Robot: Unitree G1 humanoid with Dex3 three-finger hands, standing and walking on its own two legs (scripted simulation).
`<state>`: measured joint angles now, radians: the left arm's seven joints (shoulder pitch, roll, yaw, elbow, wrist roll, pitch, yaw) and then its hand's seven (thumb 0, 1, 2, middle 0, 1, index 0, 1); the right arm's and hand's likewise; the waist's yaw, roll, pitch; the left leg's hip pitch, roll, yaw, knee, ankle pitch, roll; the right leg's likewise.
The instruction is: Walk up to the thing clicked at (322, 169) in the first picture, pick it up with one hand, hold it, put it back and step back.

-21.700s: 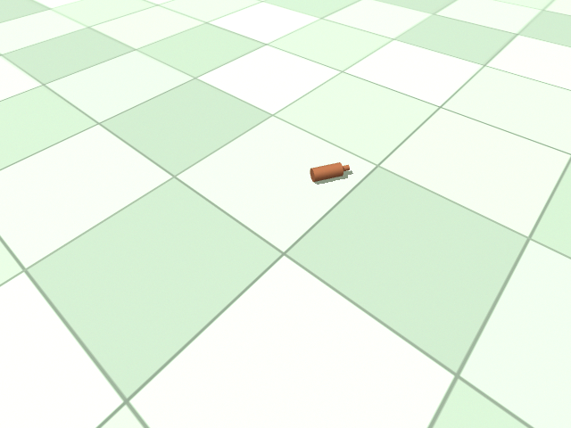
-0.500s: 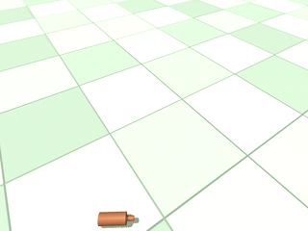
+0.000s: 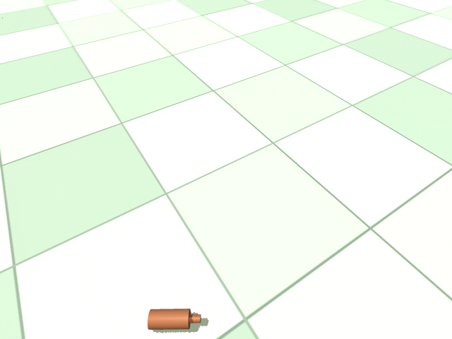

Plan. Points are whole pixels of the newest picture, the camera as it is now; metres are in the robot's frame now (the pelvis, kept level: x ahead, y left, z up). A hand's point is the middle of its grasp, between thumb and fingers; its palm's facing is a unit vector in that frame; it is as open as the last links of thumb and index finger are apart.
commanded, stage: stand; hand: left
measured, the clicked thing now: (175, 318) +0.38 +0.23 -0.75
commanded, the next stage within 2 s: none
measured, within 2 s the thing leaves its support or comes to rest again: neither
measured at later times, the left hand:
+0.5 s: hand out of the picture +0.08 +0.25 -0.15, palm faces -0.03 -0.94 -0.35, open 7.4 cm
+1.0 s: hand out of the picture +0.06 +0.25 -0.16, palm faces -0.04 -0.94 -0.35, open 7.4 cm
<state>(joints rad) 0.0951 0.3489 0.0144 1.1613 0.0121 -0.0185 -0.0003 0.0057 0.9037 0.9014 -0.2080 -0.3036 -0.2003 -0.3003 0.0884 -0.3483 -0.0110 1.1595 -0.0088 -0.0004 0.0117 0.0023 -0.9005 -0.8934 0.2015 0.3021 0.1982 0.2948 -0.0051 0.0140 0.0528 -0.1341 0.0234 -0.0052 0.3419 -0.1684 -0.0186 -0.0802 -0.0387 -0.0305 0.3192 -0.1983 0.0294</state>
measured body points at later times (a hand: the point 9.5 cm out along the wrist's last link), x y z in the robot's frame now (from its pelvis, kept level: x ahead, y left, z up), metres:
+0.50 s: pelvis -0.01 +0.00 +0.00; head +0.00 -0.01 +0.45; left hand +0.08 +0.30 -0.13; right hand +0.07 -0.31 -0.13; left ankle +0.01 +0.13 -0.75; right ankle -0.01 -0.14 -0.75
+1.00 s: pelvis -0.01 -0.01 +0.00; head +0.00 -0.01 +0.45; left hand +0.06 +0.30 -0.13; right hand +0.04 -0.31 -0.14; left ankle +0.01 +0.13 -0.75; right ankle -0.01 -0.14 -0.75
